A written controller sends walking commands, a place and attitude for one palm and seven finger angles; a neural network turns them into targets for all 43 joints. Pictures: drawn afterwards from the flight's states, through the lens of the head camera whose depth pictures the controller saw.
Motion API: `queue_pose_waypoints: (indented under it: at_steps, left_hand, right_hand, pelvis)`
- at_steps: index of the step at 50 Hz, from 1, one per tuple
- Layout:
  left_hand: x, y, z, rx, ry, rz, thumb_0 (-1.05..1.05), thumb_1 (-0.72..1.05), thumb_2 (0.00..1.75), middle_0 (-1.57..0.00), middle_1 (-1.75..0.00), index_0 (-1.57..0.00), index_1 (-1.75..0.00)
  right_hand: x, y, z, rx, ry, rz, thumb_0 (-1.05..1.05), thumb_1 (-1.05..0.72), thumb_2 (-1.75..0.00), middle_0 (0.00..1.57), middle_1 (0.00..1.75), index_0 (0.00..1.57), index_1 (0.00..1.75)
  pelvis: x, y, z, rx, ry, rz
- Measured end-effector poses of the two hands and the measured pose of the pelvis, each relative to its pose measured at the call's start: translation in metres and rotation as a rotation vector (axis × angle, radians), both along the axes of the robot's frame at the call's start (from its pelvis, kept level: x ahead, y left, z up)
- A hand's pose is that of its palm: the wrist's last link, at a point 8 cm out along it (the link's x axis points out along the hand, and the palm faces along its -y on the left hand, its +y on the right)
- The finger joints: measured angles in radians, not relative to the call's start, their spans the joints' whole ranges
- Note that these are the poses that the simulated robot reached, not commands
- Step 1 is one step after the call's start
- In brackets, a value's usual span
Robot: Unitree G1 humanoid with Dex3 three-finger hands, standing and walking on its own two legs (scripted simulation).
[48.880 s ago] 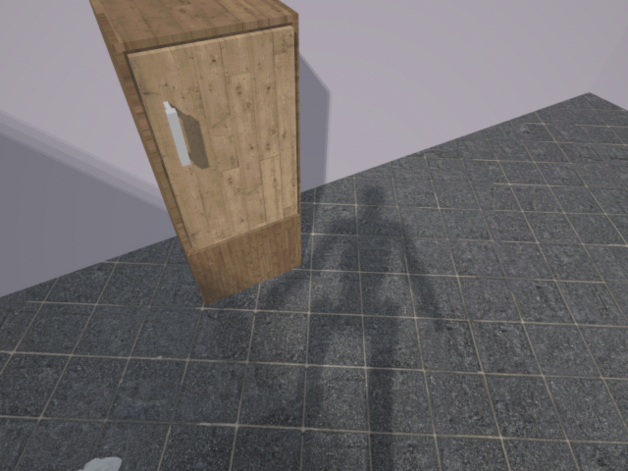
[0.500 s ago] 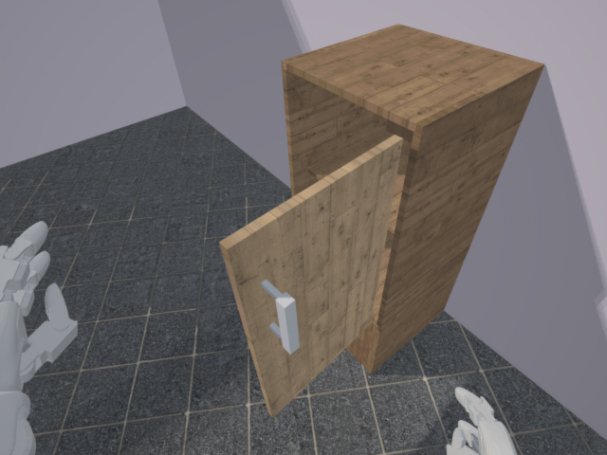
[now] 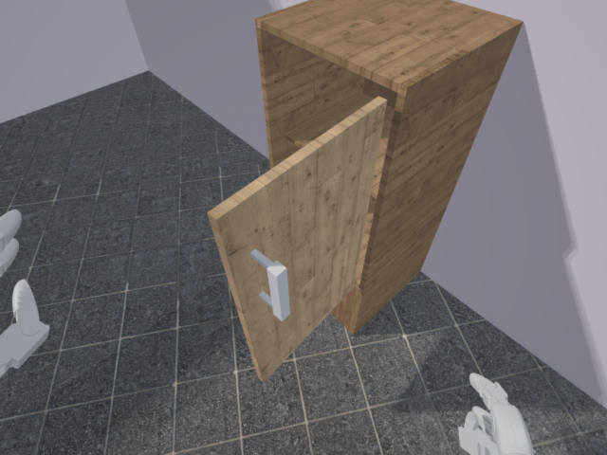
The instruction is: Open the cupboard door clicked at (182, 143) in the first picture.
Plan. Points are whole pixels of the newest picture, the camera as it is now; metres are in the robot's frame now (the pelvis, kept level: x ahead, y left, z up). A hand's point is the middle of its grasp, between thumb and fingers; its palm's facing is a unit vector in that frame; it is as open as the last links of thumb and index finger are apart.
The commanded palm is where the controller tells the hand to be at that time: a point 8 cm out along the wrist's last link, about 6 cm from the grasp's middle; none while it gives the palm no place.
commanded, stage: step back with the hand held close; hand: left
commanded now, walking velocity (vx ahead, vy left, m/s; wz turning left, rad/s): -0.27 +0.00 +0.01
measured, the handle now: (270, 285) +0.36 +0.08 -0.02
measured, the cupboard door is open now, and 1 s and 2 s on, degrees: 95 95 95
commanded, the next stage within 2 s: stop stepping back and stand still in 1.24 s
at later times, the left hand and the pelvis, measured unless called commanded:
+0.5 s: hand out of the picture +0.14 +0.27 +0.16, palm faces +0.49 -0.73 -0.47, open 7.4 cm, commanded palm +0.07 +0.31 +0.18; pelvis -0.06 +0.00 -0.02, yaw +1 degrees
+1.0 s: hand (1, 432) +0.11 +0.24 +0.16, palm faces +0.41 -0.79 -0.45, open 7.4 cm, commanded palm +0.04 +0.30 +0.18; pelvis -0.09 -0.01 -0.01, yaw +2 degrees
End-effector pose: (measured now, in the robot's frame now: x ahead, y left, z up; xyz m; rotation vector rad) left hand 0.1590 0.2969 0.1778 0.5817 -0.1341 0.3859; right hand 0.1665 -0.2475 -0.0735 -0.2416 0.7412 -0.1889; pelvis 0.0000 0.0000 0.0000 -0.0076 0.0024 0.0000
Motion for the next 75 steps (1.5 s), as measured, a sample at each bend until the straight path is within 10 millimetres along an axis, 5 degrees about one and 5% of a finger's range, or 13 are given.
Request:
queue_pose_waypoints:
  at_steps: [14, 24, 36, 45, 50, 54, 61, 69, 75]
  left_hand:
    - [-0.047, 0.009, -0.002, 0.022, -0.119, 0.019, 0.02, 0.89, 0.9, -0.21, -0.3, -0.22, -0.3]
    - [-0.063, 0.008, 0.003, 0.055, -0.187, 0.013, 0.02, 0.89, 0.9, -0.21, -0.3, -0.22, -0.3]
    - [-0.065, 0.01, 0.002, 0.086, -0.166, -0.043, 0.02, 0.89, 0.9, -0.21, -0.3, -0.22, -0.3]
    - [-0.084, 0.001, 0.001, 0.044, -0.175, 0.008, 0.02, 0.89, 0.9, -0.21, -0.3, -0.22, -0.3]
    - [-0.086, -0.015, 0.0, 0.003, -0.144, -0.07, 0.02, 0.89, 0.9, -0.21, -0.3, -0.22, -0.3]
    - [-0.094, -0.002, 0.003, 0.046, -0.115, -0.097, 0.02, 0.89, 0.9, -0.22, -0.3, -0.22, -0.3]
    - [-0.126, 0.018, 0.005, 0.022, -0.065, -0.052, 0.02, 0.89, 0.9, -0.21, -0.3, -0.22, -0.3]
    - [-0.162, -0.006, 0.007, -0.065, -0.108, -0.076, 0.02, 0.89, 0.9, -0.21, -0.3, -0.22, -0.3]
    - [-0.199, -0.032, 0.011, 0.035, -0.1, -0.112, 0.02, 0.89, 0.9, -0.21, -0.3, -0.21, -0.3]
  right_hand:
    - [-0.045, 0.019, -0.005, 0.001, -0.029, 0.046, 0.01, -0.9, -0.9, 0.21, 0.3, 0.2, 0.3]
    - [-0.07, 0.017, -0.016, -0.009, -0.004, 0.059, 0.01, -0.9, -0.9, 0.21, 0.3, 0.2, 0.3]
    - [-0.084, 0.012, -0.013, -0.036, 0.016, 0.026, 0.01, -0.9, -0.9, 0.21, 0.3, 0.2, 0.3]
    - [-0.07, 0.016, -0.013, -0.009, 0.003, 0.109, 0.01, -0.9, -0.9, 0.21, 0.3, 0.2, 0.3]
    - [-0.072, 0.014, -0.002, 0.005, -0.029, 0.08, 0.01, -0.9, -0.9, 0.21, 0.3, 0.21, 0.3]
    - [-0.082, 0.014, 0.009, -0.029, -0.03, 0.047, 0.01, -0.9, -0.9, 0.21, 0.3, 0.2, 0.3]
    - [-0.116, 0.025, 0.021, -0.036, -0.021, 0.079, 0.01, -0.9, -0.9, 0.2, 0.3, 0.2, 0.3]
    - [-0.171, 0.028, 0.02, -0.004, -0.03, 0.091, 0.01, -0.9, -0.9, 0.21, 0.3, 0.2, 0.3]
    - [-0.216, 0.007, 0.007, 0.038, -0.069, 0.07, 0.01, -0.9, -0.9, 0.21, 0.31, 0.21, 0.3]
  pelvis:
    - [-0.043, 0.005, -0.013, -0.009, -0.011, 0.012]
    - [-0.058, 0.003, -0.019, -0.014, -0.011, 0.023]
    - [-0.07, 0.007, -0.019, -0.025, 0.009, 0.036]
    - [-0.079, -0.009, -0.015, -0.029, 0.041, 0.026]
    - [-0.091, -0.008, -0.009, -0.034, 0.042, 0.037]
    - [-0.099, -0.001, -0.007, -0.04, 0.063, 0.038]
    - [-0.131, 0.005, 0.006, -0.048, 0.061, 0.016]
    - [-0.178, -0.006, 0.009, -0.054, 0.065, -0.027]
    - [-0.22, -0.028, -0.007, 0.024, 0.08, -0.043]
